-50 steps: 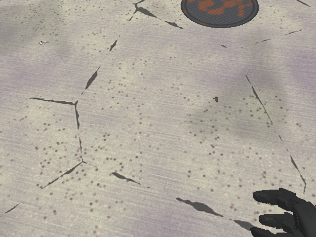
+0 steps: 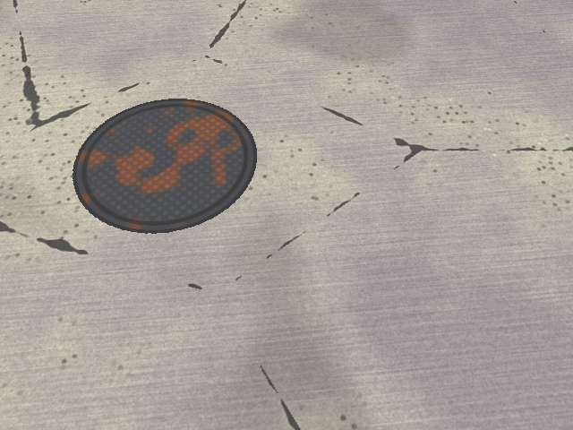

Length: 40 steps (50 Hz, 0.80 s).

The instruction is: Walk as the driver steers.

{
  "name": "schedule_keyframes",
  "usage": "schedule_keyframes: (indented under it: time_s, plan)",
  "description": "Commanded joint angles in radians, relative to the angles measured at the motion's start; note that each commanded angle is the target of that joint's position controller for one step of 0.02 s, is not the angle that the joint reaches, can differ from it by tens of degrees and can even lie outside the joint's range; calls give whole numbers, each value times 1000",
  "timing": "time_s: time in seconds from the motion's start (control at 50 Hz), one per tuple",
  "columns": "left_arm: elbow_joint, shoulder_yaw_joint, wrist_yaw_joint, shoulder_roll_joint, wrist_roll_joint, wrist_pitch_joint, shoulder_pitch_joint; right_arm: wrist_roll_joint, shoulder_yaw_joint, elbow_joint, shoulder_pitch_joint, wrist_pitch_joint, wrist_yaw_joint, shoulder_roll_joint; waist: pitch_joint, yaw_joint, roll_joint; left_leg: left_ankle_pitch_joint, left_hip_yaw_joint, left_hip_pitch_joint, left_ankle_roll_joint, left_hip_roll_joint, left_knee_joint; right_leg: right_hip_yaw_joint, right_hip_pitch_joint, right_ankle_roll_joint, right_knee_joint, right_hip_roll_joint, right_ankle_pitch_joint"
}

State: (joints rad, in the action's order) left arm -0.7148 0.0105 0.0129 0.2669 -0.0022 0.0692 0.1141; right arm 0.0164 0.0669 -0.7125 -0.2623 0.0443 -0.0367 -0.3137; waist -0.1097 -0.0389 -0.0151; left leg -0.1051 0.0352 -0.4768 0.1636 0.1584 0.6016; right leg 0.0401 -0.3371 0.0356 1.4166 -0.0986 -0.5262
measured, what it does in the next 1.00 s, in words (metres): walks ahead, turning left: right foot, then left foot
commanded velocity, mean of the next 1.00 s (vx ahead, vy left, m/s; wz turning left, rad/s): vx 0.05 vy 0.00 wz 0.48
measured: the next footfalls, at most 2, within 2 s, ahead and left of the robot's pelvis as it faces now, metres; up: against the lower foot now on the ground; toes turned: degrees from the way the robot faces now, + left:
right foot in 0.40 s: +0.30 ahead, -0.14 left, +0.00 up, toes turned +36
left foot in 0.80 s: +0.11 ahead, +0.04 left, +0.00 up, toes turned +31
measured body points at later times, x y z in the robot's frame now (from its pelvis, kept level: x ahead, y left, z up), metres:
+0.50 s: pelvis +0.15 -0.08 +0.03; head +0.18 -0.07 +0.47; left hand +0.18 +0.25 -0.05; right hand +0.45 -0.26 -0.05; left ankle +0.10 +0.02 -0.65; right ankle +0.27 -0.16 -0.71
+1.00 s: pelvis +0.15 -0.08 +0.03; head +0.18 -0.05 +0.48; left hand +0.10 +0.23 -0.09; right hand +0.42 -0.23 -0.05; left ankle +0.07 +0.02 -0.71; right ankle +0.21 -0.19 -0.63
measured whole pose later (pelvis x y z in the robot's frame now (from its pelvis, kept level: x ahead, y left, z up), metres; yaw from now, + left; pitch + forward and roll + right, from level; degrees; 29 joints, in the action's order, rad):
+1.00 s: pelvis +0.15 -0.08 +0.03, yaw +26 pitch +2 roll +0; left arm -0.72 0.10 0.01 0.33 -0.03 -0.06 0.25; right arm 0.02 0.05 -0.63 -0.15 -0.02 0.05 -0.23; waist -0.04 0.03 0.03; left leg -0.28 0.08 -0.21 0.00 -0.05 0.46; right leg -0.01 -0.56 0.10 1.10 0.02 -0.39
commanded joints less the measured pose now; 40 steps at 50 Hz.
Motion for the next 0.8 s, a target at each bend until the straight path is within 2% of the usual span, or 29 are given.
schedule_keyframes:
  time_s: [0.02, 0.06, 0.1, 0.12, 0.16, 0.2, 0.26, 0.3, 0.36, 0.38, 0.4, 0.42, 0.44, 0.46, 0.48, 0.5, 0.52, 0.56, 0.58, 0.62, 0.66, 0.7, 0.72, 0.74, 0.76, 0.78, 0.8]
  plan:
    - [110, 45, 2, 184, 12, -4, 67, -39, 39, 161, 60, 11, 13, -151, 204, 91, 135, 42, -722, 335, 209, -364, -343, 143, -324, -1, 8, 43, 68]
    - [116, 50, 12, 168, 20, -29, 34, -35, 41, 164, 65, -2, 28, -139, 158, 91, 92, 179, -581, 224, 152, -267, -322, 145, -249, 27, -176, 64, 84]
    - [121, 37, 20, 105, 24, -30, -2, -36, 49, 153, 30, -19, 52, -147, 187, 66, 60, 407, -487, 220, 116, -208, -262, 116, -224, 56, -340, 46, 129]
    - [125, 35, 23, 89, 19, -32, -22, -39, 55, 151, 15, -32, 66, -159, 225, 55, 39, 465, -481, 251, 100, -200, -237, 114, -226, 71, -392, 32, 163]
    - [126, 38, 28, 88, 3, -38, -47, -48, 63, 161, 19, -61, 89, -171, 283, 43, -8, 408, -487, 300, 53, -186, -209, 128, -228, 85, -475, 21, 245]
    - [126, 44, 29, 92, -2, -40, -86, -54, 64, 178, 39, -82, 101, -165, 276, 28, -57, 257, -505, 300, 7, -165, -204, 137, -227, 83, -550, 12, 303]
    - [131, 54, 24, 96, -1, -28, -139, -43, 65, 197, 50, -97, 100, -151, 232, 3, -126, 117, -560, 296, -9, -153, -201, 150, -209, 70, -652, 4, 320]
    - [130, 62, 17, 108, 0, -13, -154, -38, 66, 208, 57, -98, 95, -147, 221, -6, -152, 132, -608, 317, -7, -161, -172, 162, -181, 57, -735, 2, 310]
    - [102, 84, 2, 141, -4, 7, -99, -41, 65, 235, 101, -99, 86, -144, 224, 17, -175, 138, -670, 305, -30, -149, -115, 162, -36, 28, -934, 12, 343]
    - [84, 91, -1, 144, -7, 10, -60, -46, 61, 242, 117, -100, 82, -135, 221, 39, -153, 31, -656, 263, -53, -114, -68, 144, 62, 11, -1057, 37, 454]
    - [82, 96, 0, 162, -2, 4, -55, -45, 45, 232, 55, -102, 76, -84, 262, 9, -29, -340, -576, 166, -92, -48, 70, 228, 222, -51, -1095, 176, 549]
    - [113, 101, 9, 203, 11, -15, -59, -30, 32, 218, -17, -100, 74, -43, 278, -23, 150, -589, -396, 16, -135, 62, 307, 398, 332, -147, -1042, 376, 765]
    - [103, 106, 6, 217, 47, -23, -26, -38, 58, 263, -17, -89, 58, -146, 270, -40, 317, -591, -320, -113, -180, 31, 477, 595, 277, -282, -1091, 510, 737]
    - [124, 102, 11, 169, 36, -25, -63, -40, 79, 230, -1, -88, 55, -227, 217, -19, 228, -485, -279, -144, -220, -51, 573, 519, 237, -287, -1103, 465, 601]
    - [134, 90, 21, 126, 26, -35, -90, -46, 85, 209, 13, -96, 56, -236, 181, -7, 162, -394, -255, -158, -234, -79, 614, 390, 203, -241, -1095, 382, 467]
    - [145, 83, 32, 119, 18, -46, -99, -43, 78, 189, -4, -109, 61, -207, 171, -7, 117, -341, -224, -155, -245, -93, 680, 312, 174, -212, -1093, 335, 417]
    - [146, 80, 42, 126, 13, -55, -110, -40, 68, 193, -15, -114, 60, -182, 142, -2, 110, -305, -186, -172, -254, -106, 728, 258, 142, -217, -1104, 323, 441]
    - [134, 79, 54, 136, 24, -66, -75, -47, 49, 216, 21, -110, 58, -136, 128, 21, 127, -259, -107, -191, -262, -150, 695, 156, 144, -226, -1129, 296, 492]
    - [120, 79, 53, 139, 29, -69, -30, -44, 37, 228, 60, -104, 62, -114, 144, 53, 125, -262, -93, -185, -268, -163, 652, 155, 170, -247, -1127, 297, 527]
    - [95, 79, 42, 151, 27, -74, 23, -30, 21, 235, 88, -92, 68, -80, 186, 76, 122, -318, -105, -140, -272, -161, 556, 169, 220, -284, -1110, 313, 597]
    - [89, 80, 23, 159, 15, -75, 3, -14, 2, 216, 69, -82, 69, -42, 217, 65, 137, -371, -103, -33, -259, -160, 400, 153, 210, -287, -1093, 312, 618]
    - [77, 70, 1, 141, 0, -73, -15, -7, -9, 185, 50, -76, 67, -19, 214, 56, 177, -360, -72, 99, -247, -164, 202, 154, 152, -272, -1097, 291, 560]
    - [66, 68, -8, 138, -7, -72, 0, -8, -6, 169, 42, -76, 66, -22, 200, 57, 194, -327, -61, 148, -246, -153, 105, 170, 134, -266, -1090, 283, 526]
    - [60, 74, -13, 162, -17, -73, 12, -11, 1, 156, 29, -76, 66, -37, 182, 47, 201, -262, -43, 192, -238, -127, -2, 188, 121, -258, -1069, 278, 518]
    - [56, 80, -15, 187, -29, -75, 20, -14, 8, 141, 5, -75, 66, -49, 170, 29, 205, -172, -28, 253, -218, -104, -136, 209, 100, -244, -1046, 273, 534]
    - [48, 83, -14, 193, -40, -72, 50, -17, 16, 137, -7, -73, 67, -75, 173, 22, 198, -113, -49, 340, -182, -111, -232, 231, 54, -209, -1029, 261, 535]
    - [52, 76, -16, 169, -36, -63, 61, -13, 29, 137, -46, -76, 75, -123, 211, 13, 142, -44, -121, 473, -141, -213, -224, 226, -40, -148, -980, 235, 429]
